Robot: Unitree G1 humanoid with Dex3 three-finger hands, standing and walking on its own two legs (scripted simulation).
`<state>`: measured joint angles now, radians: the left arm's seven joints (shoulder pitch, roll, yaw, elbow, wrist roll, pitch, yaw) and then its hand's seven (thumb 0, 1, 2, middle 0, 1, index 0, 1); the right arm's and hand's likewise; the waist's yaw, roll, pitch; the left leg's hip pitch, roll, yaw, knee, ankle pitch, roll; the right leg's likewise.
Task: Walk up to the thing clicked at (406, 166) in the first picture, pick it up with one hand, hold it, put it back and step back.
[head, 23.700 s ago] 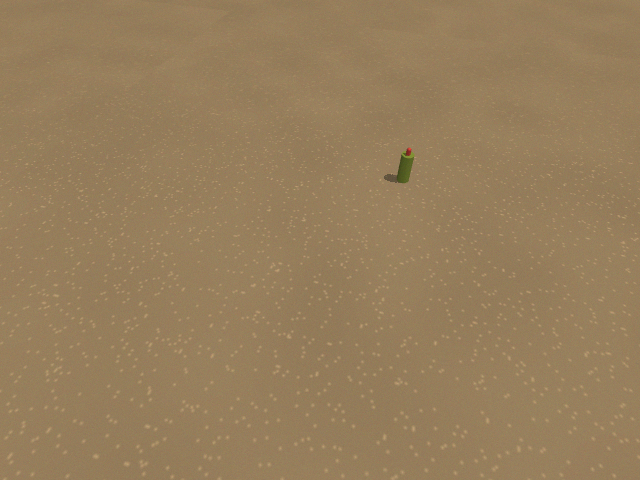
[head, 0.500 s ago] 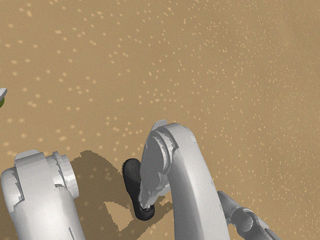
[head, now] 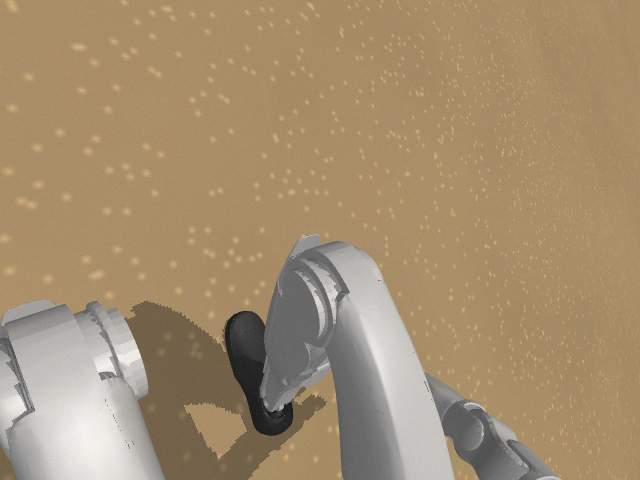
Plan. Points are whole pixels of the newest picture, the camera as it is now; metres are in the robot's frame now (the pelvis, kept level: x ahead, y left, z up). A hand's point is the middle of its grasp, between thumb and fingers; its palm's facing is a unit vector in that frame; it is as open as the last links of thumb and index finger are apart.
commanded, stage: lower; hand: left
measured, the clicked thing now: out of the picture +0.46 +0.26 -0.19
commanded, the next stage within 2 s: loosen in 0.08 s
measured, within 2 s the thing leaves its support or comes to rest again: rests again in 0.44 s
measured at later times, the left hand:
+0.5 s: hand out of the picture +0.47 +0.26 -0.18, palm faces +0.26 -0.97 -0.01, open 9.5 cm
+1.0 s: hand out of the picture +0.47 +0.29 -0.16, palm faces +0.32 -0.95 -0.01, open 15.5 cm
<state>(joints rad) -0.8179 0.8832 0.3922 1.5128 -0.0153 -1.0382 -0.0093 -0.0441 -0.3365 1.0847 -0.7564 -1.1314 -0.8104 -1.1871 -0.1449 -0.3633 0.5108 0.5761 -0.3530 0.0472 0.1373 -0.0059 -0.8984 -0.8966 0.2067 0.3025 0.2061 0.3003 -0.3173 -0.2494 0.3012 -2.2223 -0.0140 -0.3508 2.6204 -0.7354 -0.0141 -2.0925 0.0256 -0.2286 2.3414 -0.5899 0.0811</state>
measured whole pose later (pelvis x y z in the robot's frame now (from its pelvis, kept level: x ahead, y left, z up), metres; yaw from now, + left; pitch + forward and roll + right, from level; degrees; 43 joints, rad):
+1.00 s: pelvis +0.00 +0.00 +0.01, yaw -1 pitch +17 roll -19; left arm -0.80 0.92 0.51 1.38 -0.02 -1.04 -0.05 -0.01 -0.34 0.21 -0.26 -0.20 -0.25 -0.21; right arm -0.14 -0.36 0.52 0.55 -0.35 0.07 0.12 -0.01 -0.90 -0.89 0.21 0.30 0.21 0.30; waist -0.31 -0.27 0.31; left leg -2.21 -0.01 -0.37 2.61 -0.74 -0.01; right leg -2.07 0.04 -0.24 2.31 -0.58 0.08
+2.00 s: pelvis +0.05 -0.02 +0.26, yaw +13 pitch +30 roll -3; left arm -0.05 0.38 0.18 0.41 0.04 0.04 0.08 -0.01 -0.44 0.12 -0.08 -0.07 -0.08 -0.08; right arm 0.10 -0.25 0.00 0.49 0.05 0.08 -0.08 0.00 -0.90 -0.90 0.21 0.30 0.21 0.30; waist -0.06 0.00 -0.17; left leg -1.54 0.04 -0.06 1.68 -0.66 -0.02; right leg -1.54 -0.02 -0.04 1.63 -0.61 0.01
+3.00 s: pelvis +0.10 +0.00 +0.42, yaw +15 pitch +8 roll -2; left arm 0.48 0.21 -0.01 -0.02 -0.01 0.27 0.14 -0.01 -0.54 0.06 -0.06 -0.05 -0.06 -0.06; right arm 0.28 -0.21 0.02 0.50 0.01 -0.12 -0.18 0.01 -0.89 -0.90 0.21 0.30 0.21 0.30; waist -0.03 0.04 -0.11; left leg -0.62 0.04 -0.04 0.98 -0.50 -0.02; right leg -0.61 -0.02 -0.05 0.92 -0.45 0.01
